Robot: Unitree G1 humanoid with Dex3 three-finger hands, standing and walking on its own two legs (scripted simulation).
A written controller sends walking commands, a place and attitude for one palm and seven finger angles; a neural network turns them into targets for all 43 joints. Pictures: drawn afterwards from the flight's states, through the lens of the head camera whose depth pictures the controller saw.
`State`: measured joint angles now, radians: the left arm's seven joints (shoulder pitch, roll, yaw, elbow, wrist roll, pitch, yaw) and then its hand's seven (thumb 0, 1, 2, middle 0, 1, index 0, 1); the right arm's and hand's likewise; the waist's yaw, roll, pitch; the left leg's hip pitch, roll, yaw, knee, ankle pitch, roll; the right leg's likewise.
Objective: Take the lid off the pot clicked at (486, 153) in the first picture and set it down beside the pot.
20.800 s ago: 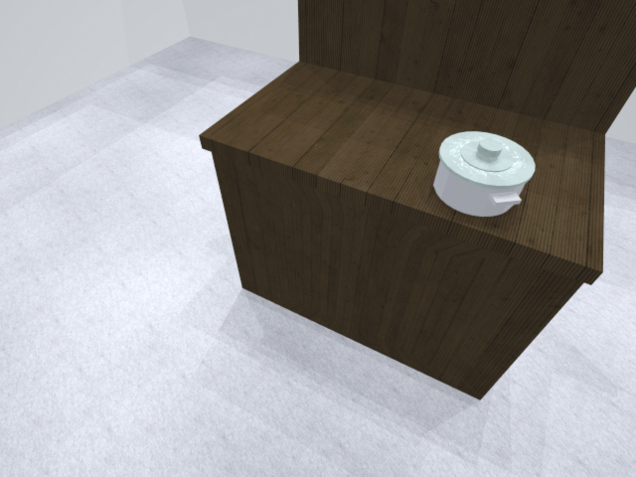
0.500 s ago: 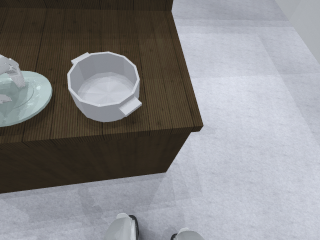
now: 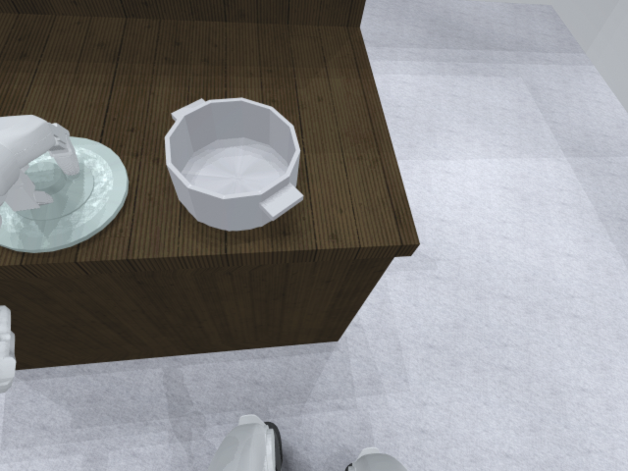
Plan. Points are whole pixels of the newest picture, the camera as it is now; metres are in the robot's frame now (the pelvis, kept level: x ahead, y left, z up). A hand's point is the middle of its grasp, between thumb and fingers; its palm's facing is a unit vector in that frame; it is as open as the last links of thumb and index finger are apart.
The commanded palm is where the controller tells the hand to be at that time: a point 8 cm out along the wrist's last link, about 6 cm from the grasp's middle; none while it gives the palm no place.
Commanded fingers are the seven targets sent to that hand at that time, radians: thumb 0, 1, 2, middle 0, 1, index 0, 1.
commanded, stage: open the fingers wide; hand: left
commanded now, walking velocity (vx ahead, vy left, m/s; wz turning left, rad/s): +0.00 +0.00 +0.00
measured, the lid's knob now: (45, 178) +0.48 +0.35 +0.02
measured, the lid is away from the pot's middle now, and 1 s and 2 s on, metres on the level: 0.25 0.25 0.25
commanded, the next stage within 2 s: raise the empty hand in 0.82 s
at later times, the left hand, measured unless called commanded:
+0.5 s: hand (29, 184) +0.45 +0.34 +0.05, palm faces -0.42 -0.12 -0.90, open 9.3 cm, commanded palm +0.48 +0.33 +0.11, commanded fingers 0.00 -0.06 0.74 -0.39 -0.78 -0.39 -0.78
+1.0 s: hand (28, 184) +0.44 +0.34 +0.05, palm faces -0.41 -0.12 -0.90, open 11.0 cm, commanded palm +0.48 +0.33 +0.12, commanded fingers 0.00 -0.07 0.76 -0.40 -0.77 -0.40 -0.77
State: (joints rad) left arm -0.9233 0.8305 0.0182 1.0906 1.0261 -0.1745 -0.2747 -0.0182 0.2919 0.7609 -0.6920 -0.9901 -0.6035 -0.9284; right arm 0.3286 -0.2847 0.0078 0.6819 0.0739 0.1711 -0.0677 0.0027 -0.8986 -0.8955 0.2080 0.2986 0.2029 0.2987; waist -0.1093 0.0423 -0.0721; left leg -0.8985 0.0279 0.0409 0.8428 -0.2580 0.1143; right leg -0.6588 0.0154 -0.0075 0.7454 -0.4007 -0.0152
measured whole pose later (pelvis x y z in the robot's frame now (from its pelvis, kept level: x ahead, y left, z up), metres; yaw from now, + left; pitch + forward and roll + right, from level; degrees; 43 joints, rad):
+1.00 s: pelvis -0.01 +0.00 +0.00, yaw +0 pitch +17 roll -7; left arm -0.96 0.80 -0.01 1.11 1.03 -0.13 -0.26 0.00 -0.05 0.75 -0.40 -0.78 -0.40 -0.77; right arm 0.35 -0.30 0.01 0.68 0.07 0.14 -0.08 0.00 -0.90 -0.90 0.21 0.30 0.20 0.30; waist -0.12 0.04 -0.07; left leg -0.90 0.01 0.04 0.84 -0.24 0.12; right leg -0.67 0.01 0.01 0.77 -0.40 -0.02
